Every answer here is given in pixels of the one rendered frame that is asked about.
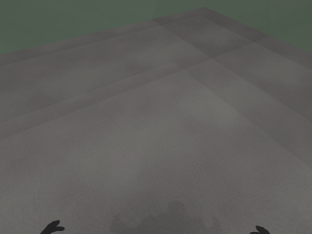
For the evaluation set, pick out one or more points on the left robot hand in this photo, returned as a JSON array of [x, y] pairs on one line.
[[52, 227]]

